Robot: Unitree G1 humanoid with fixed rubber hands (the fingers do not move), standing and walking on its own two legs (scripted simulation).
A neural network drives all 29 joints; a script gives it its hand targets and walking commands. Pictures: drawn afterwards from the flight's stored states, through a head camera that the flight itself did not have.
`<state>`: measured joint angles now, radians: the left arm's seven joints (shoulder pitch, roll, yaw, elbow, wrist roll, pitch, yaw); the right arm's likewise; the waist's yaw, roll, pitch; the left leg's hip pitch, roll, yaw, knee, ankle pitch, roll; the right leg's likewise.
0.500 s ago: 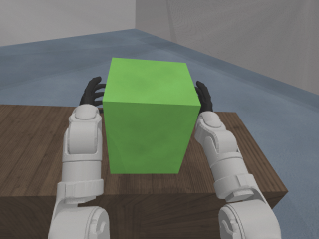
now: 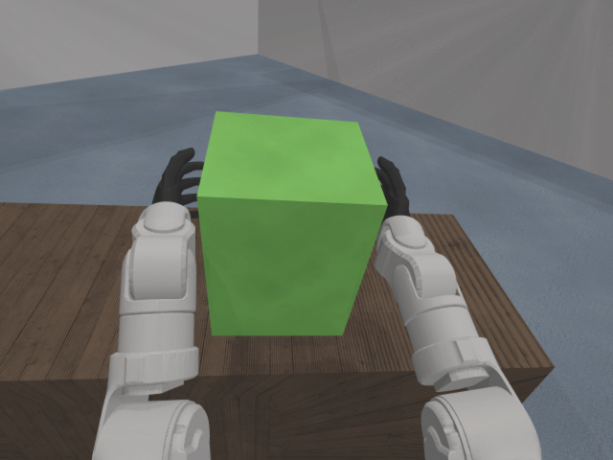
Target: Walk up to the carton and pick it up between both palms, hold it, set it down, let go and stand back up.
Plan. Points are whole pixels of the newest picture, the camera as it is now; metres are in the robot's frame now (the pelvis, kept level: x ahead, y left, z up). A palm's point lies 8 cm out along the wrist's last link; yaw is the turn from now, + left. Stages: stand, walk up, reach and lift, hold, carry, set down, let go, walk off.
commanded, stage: hold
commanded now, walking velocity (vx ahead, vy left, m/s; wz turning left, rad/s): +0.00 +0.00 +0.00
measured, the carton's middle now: (283, 230) +0.38 +0.01 +0.17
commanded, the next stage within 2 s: set down in 1.84 s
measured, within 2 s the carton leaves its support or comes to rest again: neither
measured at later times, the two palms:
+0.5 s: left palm (169, 210) +0.36 +0.14 +0.22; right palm (391, 217) +0.37 -0.13 +0.21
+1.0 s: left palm (167, 211) +0.36 +0.15 +0.22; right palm (388, 218) +0.37 -0.13 +0.21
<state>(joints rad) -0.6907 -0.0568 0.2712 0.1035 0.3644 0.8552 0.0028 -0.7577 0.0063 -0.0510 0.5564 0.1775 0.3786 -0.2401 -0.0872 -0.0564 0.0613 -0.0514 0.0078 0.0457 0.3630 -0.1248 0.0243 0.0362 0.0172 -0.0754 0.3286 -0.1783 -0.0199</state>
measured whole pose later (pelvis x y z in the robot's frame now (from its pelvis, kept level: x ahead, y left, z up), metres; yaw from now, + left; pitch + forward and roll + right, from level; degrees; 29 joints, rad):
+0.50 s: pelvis +0.00 +0.00 +0.00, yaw +0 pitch -11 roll -1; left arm -0.69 -0.06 0.27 0.10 0.36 0.85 0.00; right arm -0.76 0.01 -0.05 0.55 0.18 0.38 -0.25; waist -0.09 -0.06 0.06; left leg -0.05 0.01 0.04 0.36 -0.13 0.02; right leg 0.04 0.02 -0.08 0.33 -0.18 -0.02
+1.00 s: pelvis +0.00 +0.00 +0.00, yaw +0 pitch -11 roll -1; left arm -0.71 -0.06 0.28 0.13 0.37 0.85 0.00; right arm -0.77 0.01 -0.07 0.59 0.16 0.37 -0.24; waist -0.08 -0.06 0.06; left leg -0.05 0.01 0.04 0.36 -0.12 0.03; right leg 0.04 0.02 -0.08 0.33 -0.17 -0.02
